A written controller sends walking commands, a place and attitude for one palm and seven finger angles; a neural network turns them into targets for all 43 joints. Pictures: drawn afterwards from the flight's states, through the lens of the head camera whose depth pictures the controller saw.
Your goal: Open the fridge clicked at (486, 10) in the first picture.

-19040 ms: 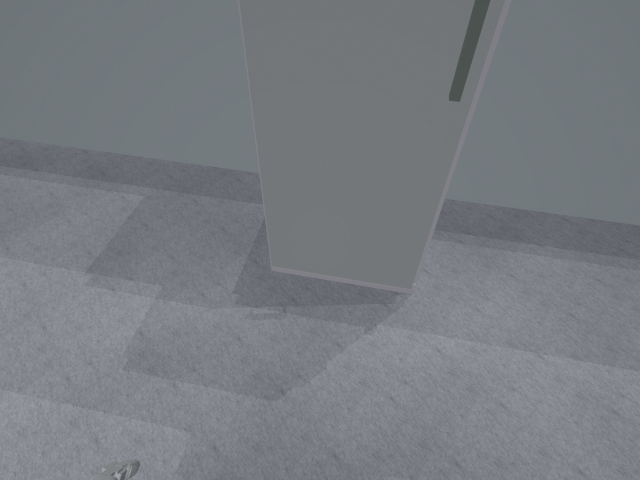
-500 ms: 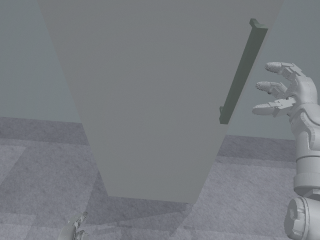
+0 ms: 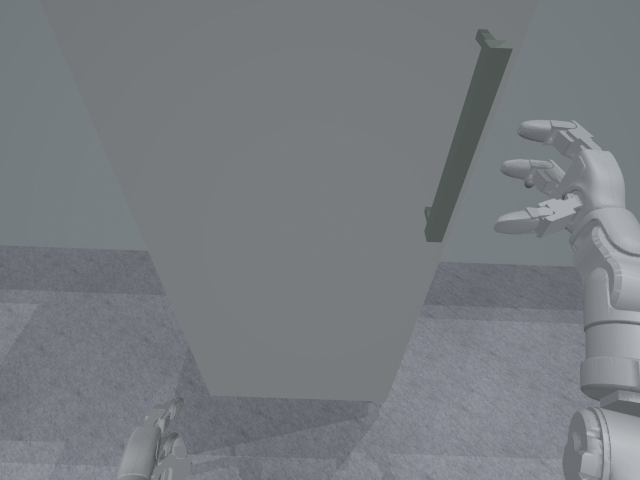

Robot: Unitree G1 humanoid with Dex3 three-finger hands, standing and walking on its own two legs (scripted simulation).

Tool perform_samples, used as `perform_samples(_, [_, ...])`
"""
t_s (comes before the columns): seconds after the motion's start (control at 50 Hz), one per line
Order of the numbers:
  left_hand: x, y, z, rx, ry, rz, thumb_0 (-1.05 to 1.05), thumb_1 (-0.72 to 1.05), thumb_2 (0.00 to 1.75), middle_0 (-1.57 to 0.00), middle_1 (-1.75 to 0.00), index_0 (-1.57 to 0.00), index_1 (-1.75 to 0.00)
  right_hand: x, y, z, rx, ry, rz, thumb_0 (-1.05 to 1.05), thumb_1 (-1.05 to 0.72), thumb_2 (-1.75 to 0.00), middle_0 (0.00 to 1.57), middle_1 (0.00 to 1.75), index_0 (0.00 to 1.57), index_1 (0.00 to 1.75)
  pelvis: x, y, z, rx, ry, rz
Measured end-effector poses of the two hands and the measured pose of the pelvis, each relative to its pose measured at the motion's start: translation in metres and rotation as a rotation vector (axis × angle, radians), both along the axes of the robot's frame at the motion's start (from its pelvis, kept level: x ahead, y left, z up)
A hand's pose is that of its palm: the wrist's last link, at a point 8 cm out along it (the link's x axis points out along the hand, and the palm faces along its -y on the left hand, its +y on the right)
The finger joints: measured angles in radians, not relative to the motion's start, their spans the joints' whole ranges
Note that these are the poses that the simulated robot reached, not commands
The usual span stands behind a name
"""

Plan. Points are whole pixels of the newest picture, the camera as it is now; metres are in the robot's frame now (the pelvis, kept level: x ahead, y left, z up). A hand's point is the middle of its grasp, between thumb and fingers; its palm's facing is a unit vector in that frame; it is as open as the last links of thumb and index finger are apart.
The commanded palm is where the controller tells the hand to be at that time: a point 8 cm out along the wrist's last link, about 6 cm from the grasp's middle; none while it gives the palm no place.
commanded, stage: move the hooked fingers beside the handle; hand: right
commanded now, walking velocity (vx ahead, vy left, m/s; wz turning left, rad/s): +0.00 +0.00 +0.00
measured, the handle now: (455, 150) +0.47 -0.13 +0.21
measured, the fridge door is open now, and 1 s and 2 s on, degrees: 0 0 0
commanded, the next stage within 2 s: feel for the door with the fingertips in 0.04 s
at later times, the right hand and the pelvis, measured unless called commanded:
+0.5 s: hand (489, 171) +0.42 -0.16 +0.21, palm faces -0.02 +1.00 +0.00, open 14.0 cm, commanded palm +0.39 -0.21 +0.21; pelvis +0.01 +0.00 +0.00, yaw +1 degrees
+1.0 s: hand (488, 165) +0.43 -0.16 +0.22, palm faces -0.01 +1.00 +0.01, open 13.9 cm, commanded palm +0.41 -0.21 +0.21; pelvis +0.00 +0.00 +0.00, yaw +0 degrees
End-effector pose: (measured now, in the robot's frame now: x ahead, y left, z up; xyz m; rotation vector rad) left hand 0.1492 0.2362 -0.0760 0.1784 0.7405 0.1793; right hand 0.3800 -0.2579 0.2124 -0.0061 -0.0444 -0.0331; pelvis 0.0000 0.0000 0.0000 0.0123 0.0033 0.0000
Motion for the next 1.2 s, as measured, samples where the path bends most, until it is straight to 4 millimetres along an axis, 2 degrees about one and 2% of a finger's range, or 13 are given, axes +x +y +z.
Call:
perform_samples(0.1, [-0.004,0.0,-0.004,0.001,0.022,0.001,0.01,0.91,0.9,-0.2,-0.3,-0.2,-0.3,0.012,0.007,0.014,-0.001,-0.007,0.029,-0.01,0.5,-0.3,0.3,1.2,0.3,1.2,0.0,0.0,0.0,0.002,0.007,-0.007])
perform_samples(0.22, [-0.022,0.006,-0.014,-0.011,0.074,0.044,0.01,0.91,0.9,-0.21,-0.3,-0.2,-0.3,0.026,0.01,-0.005,0.01,0.102,0.031,-0.01,0.5,-0.3,0.3,1.2,0.3,1.2,0.002,-0.001,0.0,-0.001,0.027,0.004])
perform_samples(0.28, [-0.032,0.009,-0.017,-0.01,0.101,0.058,0.01,0.91,0.9,-0.2,-0.3,-0.2,-0.3,0.025,0.017,-0.01,0.003,0.062,0.039,-0.01,0.5,-0.3,0.3,1.2,0.3,1.2,0.005,-0.002,0.0,-0.002,0.025,0.011])
perform_samples(0.38, [-0.04,0.012,-0.019,-0.006,0.127,0.068,0.01,0.91,0.9,-0.2,-0.3,-0.2,-0.3,0.022,0.031,-0.003,0.027,-0.033,0.065,-0.01,0.5,-0.3,0.3,1.2,0.3,1.2,0.009,-0.001,0.0,-0.003,0.014,0.019])
perform_samples(0.46, [-0.035,0.012,-0.018,-0.014,0.112,0.069,0.01,0.91,0.9,-0.2,-0.3,-0.2,-0.3,0.022,0.038,0.001,0.015,-0.019,0.059,-0.01,0.5,-0.3,0.3,1.2,0.3,1.2,0.01,-0.001,0.0,-0.002,0.01,0.021])
perform_samples(0.58, [-0.016,0.008,-0.015,-0.035,0.065,0.05,0.01,0.91,0.9,-0.2,-0.3,-0.2,-0.3,0.014,0.043,0.0,0.015,0.022,0.049,-0.01,0.5,-0.3,0.3,1.2,0.3,1.2,0.01,-0.001,0.0,-0.005,0.006,0.023])
perform_samples(0.7, [-0.001,0.005,-0.006,-0.021,0.035,0.015,0.01,0.91,0.9,-0.2,-0.3,-0.2,-0.3,0.009,0.032,-0.004,0.025,0.042,0.005,-0.01,0.5,-0.3,0.3,1.2,0.3,1.2,0.006,0.005,0.0,-0.005,-0.002,0.01])
perform_samples(0.82, [0.0,0.008,-0.005,0.0,0.035,0.003,0.01,0.91,0.9,-0.2,-0.3,-0.2,-0.3,0.012,0.027,0.004,0.003,0.026,-0.001,-0.01,0.5,-0.3,0.3,1.2,0.3,1.2,0.002,0.006,0.0,-0.001,-0.001,-0.005])
perform_samples(0.98, [-0.023,0.014,-0.015,0.004,0.09,0.038,0.01,0.91,0.9,-0.2,-0.3,-0.2,-0.3,0.026,0.042,0.005,0.014,0.043,0.051,-0.01,0.5,-0.3,0.3,1.21,0.3,1.2,0.0,0.004,0.0,-0.001,0.01,-0.007])
perform_samples(1.2, [-0.062,0.014,-0.027,0.002,0.183,0.062,0.01,0.91,0.9,-0.2,-0.3,-0.2,-0.3,0.031,0.039,0.004,0.016,0.032,0.024,-0.01,0.5,-0.3,0.37,1.27,0.38,1.25,-0.005,0.003,0.0,0.0,0.013,-0.005])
